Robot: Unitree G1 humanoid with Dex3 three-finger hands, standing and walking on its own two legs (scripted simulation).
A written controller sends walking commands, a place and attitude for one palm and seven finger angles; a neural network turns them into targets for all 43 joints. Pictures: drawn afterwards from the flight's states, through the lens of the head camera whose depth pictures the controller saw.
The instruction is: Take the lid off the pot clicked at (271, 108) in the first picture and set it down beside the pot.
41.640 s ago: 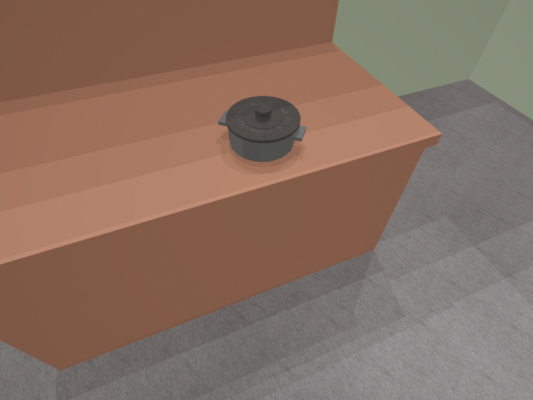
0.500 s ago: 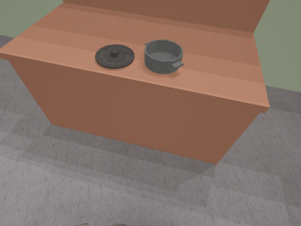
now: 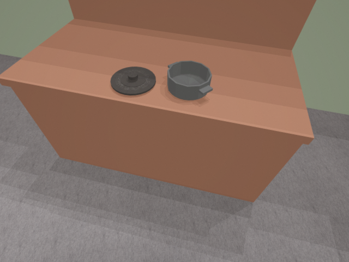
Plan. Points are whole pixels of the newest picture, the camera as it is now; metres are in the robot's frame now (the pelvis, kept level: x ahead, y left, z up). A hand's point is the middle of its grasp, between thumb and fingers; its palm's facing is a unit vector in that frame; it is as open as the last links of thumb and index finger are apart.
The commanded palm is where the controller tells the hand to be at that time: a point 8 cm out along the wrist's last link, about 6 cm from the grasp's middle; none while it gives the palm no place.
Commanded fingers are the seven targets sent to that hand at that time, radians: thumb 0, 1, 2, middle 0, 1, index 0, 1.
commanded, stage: let the arm hang, fingers relaxed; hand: left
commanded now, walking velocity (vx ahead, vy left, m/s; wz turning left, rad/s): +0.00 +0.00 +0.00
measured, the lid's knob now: (132, 75) +0.81 +0.22 -0.06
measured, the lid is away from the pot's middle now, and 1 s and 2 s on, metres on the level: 0.24 0.24 0.24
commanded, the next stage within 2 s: look to check the result in 0.26 s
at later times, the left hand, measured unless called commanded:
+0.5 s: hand out of the picture +0.00 +0.16 -0.18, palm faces +0.03 -0.98 -0.18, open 7.3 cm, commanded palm none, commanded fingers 0.00 0.90 0.90 -0.20 -0.30 -0.20 -0.30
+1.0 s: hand out of the picture -0.01 +0.15 -0.18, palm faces +0.03 -0.99 -0.16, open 7.3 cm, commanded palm none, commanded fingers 0.00 0.90 0.90 -0.20 -0.30 -0.20 -0.30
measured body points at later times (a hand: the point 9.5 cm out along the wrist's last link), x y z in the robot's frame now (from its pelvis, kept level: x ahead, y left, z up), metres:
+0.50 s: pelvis +0.01 +0.00 +0.00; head +0.02 +0.01 +0.45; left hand +0.00 +0.21 -0.17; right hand -0.02 -0.20 -0.16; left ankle -0.04 +0.10 -0.74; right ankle -0.03 -0.10 -0.74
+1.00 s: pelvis +0.00 +0.00 +0.00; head +0.02 +0.01 +0.45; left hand -0.01 +0.21 -0.17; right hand -0.03 -0.20 -0.16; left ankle -0.04 +0.10 -0.74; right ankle -0.03 -0.10 -0.74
